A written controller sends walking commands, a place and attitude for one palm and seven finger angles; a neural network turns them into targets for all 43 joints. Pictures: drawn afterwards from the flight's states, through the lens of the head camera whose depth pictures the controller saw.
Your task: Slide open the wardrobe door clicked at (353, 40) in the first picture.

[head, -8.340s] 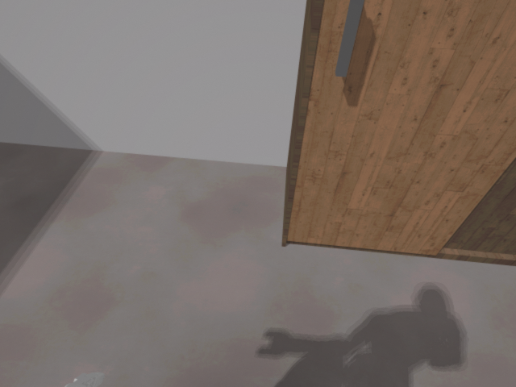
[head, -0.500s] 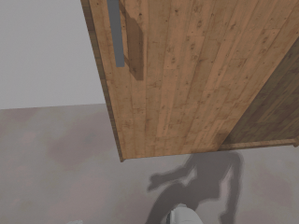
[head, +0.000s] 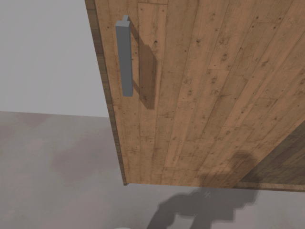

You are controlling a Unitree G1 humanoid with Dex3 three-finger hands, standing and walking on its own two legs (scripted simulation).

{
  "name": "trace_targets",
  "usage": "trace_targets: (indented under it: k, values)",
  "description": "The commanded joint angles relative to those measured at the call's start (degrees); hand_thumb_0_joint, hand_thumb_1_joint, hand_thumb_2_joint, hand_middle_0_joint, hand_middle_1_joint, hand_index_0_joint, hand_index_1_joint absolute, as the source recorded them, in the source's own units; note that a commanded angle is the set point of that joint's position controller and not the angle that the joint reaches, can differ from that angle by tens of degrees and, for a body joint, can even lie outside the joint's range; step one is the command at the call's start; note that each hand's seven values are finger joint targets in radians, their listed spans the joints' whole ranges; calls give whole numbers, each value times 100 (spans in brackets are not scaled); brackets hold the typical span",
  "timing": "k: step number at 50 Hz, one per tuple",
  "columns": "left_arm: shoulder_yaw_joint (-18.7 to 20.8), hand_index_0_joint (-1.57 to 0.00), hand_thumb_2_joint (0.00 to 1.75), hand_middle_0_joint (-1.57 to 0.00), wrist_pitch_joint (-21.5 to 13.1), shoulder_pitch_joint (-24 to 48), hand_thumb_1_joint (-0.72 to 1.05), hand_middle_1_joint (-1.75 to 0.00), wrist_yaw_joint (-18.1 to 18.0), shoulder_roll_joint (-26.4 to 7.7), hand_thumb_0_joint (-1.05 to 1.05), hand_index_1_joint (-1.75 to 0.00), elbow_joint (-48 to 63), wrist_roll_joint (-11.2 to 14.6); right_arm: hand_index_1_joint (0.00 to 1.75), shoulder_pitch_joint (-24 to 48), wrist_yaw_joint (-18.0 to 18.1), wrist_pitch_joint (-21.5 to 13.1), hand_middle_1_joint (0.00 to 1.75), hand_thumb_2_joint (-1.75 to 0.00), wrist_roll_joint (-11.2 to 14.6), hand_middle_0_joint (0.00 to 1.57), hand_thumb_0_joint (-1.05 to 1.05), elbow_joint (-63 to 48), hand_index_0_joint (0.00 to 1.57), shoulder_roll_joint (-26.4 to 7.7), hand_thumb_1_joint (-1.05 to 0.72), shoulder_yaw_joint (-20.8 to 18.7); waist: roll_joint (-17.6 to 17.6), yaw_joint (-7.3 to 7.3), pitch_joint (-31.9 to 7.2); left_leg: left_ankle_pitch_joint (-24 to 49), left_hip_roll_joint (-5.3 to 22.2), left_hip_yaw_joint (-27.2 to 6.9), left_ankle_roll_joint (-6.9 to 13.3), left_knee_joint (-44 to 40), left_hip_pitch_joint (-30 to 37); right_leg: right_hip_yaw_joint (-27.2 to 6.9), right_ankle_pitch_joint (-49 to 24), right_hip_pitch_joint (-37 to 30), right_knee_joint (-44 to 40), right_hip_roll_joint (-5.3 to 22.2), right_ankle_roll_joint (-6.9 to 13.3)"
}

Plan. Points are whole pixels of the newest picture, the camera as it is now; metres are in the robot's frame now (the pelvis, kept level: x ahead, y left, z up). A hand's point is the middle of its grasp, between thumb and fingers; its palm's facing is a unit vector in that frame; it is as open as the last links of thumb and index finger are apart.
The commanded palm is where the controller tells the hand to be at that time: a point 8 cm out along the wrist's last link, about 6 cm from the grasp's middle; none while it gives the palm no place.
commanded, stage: come to a stop and stand still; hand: left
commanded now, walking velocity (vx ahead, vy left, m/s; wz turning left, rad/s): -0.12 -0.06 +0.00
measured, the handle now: (127, 59) +0.45 +0.12 +0.21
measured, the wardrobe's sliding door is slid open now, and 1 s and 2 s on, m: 0.00 0.00 0.00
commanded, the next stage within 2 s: look again from close up in 1.38 s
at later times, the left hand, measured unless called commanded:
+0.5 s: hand out of the picture -0.07 +0.14 -0.15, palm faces +0.02 -0.97 -0.23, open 7.4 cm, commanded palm none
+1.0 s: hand out of the picture -0.11 +0.20 -0.17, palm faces +0.04 -0.98 -0.19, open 7.4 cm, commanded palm none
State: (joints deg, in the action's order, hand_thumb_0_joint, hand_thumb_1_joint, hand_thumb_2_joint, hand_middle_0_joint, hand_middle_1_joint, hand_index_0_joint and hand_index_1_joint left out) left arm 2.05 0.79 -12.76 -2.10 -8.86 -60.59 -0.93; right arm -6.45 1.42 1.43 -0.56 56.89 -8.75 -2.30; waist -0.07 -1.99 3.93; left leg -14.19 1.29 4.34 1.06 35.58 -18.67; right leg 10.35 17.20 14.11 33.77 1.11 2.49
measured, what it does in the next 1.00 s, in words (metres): steps on the spot: right foot, then left foot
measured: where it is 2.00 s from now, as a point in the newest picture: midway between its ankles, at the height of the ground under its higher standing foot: outside the picture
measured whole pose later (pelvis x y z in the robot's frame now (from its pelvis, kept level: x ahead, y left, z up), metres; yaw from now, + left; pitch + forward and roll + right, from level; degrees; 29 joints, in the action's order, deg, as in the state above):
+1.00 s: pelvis -0.09 +0.02 +0.01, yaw -1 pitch -2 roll +1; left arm 0.9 1.2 -16.3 -2.0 -9.6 -65.9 -0.8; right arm -11.7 2.7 -0.4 -0.2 62.3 -8.8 -1.2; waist -2.1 -1.8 2.7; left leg -15.0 0.1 6.0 1.5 27.7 -10.5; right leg 2.6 16.2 9.5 28.9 5.4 -2.7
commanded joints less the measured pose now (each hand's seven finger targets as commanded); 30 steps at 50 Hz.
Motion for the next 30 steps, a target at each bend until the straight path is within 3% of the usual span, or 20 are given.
trace_targets:
  k: [1, 2, 3, 5, 7, 8, 11, 14, 16, 17, 18, 19, 20, 21, 22, 23, 25, 27, 30]
  values:
    - [125, -20, 90, -20, 49, -284, 90, -30, -100, -520, 0, -30, 463, 39, 30, -762, 64, -30, 30, -90, -59, 20, 0, -211, 20, -944, -90, -179, 1332, 231, -512, 4335, 1822, -1686, 838, -1509, 884, -432, 738, 426, 1040, 204, -333]
    - [156, -20, 90, -20, 89, -255, 90, -30, -103, -589, 0, -30, 432, 36, 30, -638, 106, -40, 30, -90, -75, 20, 0, -236, 20, -967, -90, -176, 1236, 248, -552, 4202, 1942, -1819, 1110, -1691, 750, -818, 1706, 522, 1963, 79, -334]
    - [172, -20, 90, -20, 117, -292, 90, -30, -89, -595, 0, -30, 425, 29, 30, -523, 138, -69, 30, -90, -66, 20, 0, -299, 20, -951, -90, -159, 956, 190, -535, 3985, 1926, -1713, 1204, -1682, 602, -1120, 1745, 580, 2394, 106, -308]
    - [220, -20, 90, -20, 117, -388, 90, -30, -78, -576, 0, -30, 403, -7, 30, -248, 136, -62, 30, -90, -91, 20, 0, -401, 20, -911, -90, -162, 763, 122, -614, 3666, 1800, -1522, 1219, -1473, 813, -1229, 1555, 915, 2865, 82, -337]
    - [222, -20, 90, -20, 131, -470, 90, -30, -56, -534, 0, -30, 402, -5, 30, -195, 117, -49, 30, -90, -83, 20, 0, -431, 20, -934, -90, -184, 439, 148, -843, 3104, 1660, -1339, 1129, -1459, 1056, -1214, 1310, 1049, 3014, 33, -408]
    - [207, -20, 90, -20, 111, -450, 90, -30, -32, -516, 0, -30, 421, -11, 30, -224, 118, -64, 30, -90, -76, 20, 0, -423, 20, -908, -90, -198, 295, 153, -904, 3091, 1633, -1321, 1118, -1440, 1178, -1169, 1285, 1090, 2838, 41, -428]
    - [183, -20, 90, -20, 152, -371, 90, -30, -5, -452, 0, -30, 502, -6, 30, -422, 84, -50, 30, -90, -74, 20, 0, -318, 20, -939, -90, -244, 687, 302, -1031, 1857, 1600, -1456, 1029, -1710, 1258, -1064, 1334, 887, 2202, 90, -469]
    - [104, -20, 90, -20, 123, -409, 90, -30, 36, -363, 0, -30, 440, -7, 30, -517, 31, -47, 30, -90, -92, 20, 0, -191, 20, -960, -90, -269, 951, 369, -1028, 525, 1476, -1532, 870, -2025, 1132, -829, 1353, 361, 909, 91, -402]
    - [86, -20, 90, -20, 98, -906, 90, -30, 44, -317, 0, -30, 182, 8, 30, -468, -19, -9, 30, -90, -103, 20, 0, -98, 20, -962, -90, -279, 991, 191, -955, -780, 1189, -1310, 527, -2307, 594, -545, 904, -497, -231, -56, -306]
    - [80, -20, 90, -20, 71, -1304, 90, -30, 48, -336, 0, -30, -4, 0, 30, -348, -34, 18, 30, -90, -84, 20, 0, -93, 20, -934, -90, -290, 856, 12, -829, -1329, 941, -1024, 271, -2239, 149, -394, 347, -1055, -984, -80, -280]
    - [88, -20, 90, -20, 17, -1442, 90, -30, 33, -531, 0, -30, -70, -42, 30, -369, -54, 30, 30, -90, -44, 20, 0, -69, 20, -697, -90, -249, 394, -34, -574, -1471, 575, -802, 11, -1814, -341, -810, 376, -1335, -1664, 200, -170]
    - [125, -20, 90, -20, -22, -1402, 90, -30, 15, -859, 0, -30, -47, -88, 30, -340, -63, 65, 30, -90, 19, 20, 0, -133, 20, -331, -90, -170, -709, -5, -287, -1346, 82, -367, -301, -842, -711, -2246, 1762, -840, -2483, 1198, 194]
    - [167, -20, 90, -20, 2, -852, 90, -30, 3, -1193, 0, -30, 172, -83, 30, -139, -108, 104, 30, -90, -29, 20, 0, -277, 20, -314, -90, -168, -1302, 0, 414, -1126, -1, -175, -391, -29, -839, -3089, 2944, 386, -3225, 2070, 569]
    - [164, -20, 90, -20, -25, -345, 90, -30, -17, -1233, 0, -30, 367, -74, 30, -87, -154, 134, 30, -90, -77, 20, 0, -282, 20, -563, -90, -235, -1036, 72, 621, -1001, 160, -422, -328, 699, -573, -3162, 3087, 1192, -3390, 2243, 690]
    - [168, -20, 90, -20, -87, -43, 90, -30, -36, -1131, 0, -30, 421, -50, 30, -213, -172, 170, 30, -90, -96, 20, 0, -149, 20, -545, -90, -250, -1136, 180, 797, -702, 172, -581, -273, 1074, -589, -2986, 2779, 1389, -3330, 1978, 535]
    - [169, -20, 90, -20, -132, -10, 90, -30, -38, -1043, 0, -30, 399, -41, 30, -466, -181, 151, 30, -90, -97, 20, 0, -64, 20, -517, -90, -226, -1039, 261, 838, -532, 184, -530, -256, 1186, -636, -2788, 2252, 1150, -3189, 1855, 480]
    - [129, -20, 90, -20, -207, -184, 90, -30, 15, -938, 0, -30, 321, -36, 30, -887, -232, 55, 30, -90, -93, 20, 0, 119, 20, -481, -90, -205, -714, 297, 752, -217, 114, -292, -295, 1382, -873, -2022, 907, 429, -2698, 1469, 303]
    - [146, -20, 90, -20, -260, -653, 90, -30, 23, -904, 0, -30, 194, -34, 30, -919, -229, -8, 30, -90, -94, 20, 0, 125, 20, -494, -90, -188, -731, 102, 523, -160, 94, -210, -363, 1411, -1165, -1799, 142, -376, -2411, 1448, 263]
    - [154, -20, 90, -20, -278, -1167, 90, -30, -4, -851, 0, -30, 16, -49, 30, -676, -196, -53, 30, -90, -92, 20, 0, -24, 20, -533, -90, -158, -850, -144, 238, -424, 178, -229, -421, 1291, -1365, -1940, -726, -1071, -2116, 1664, 422]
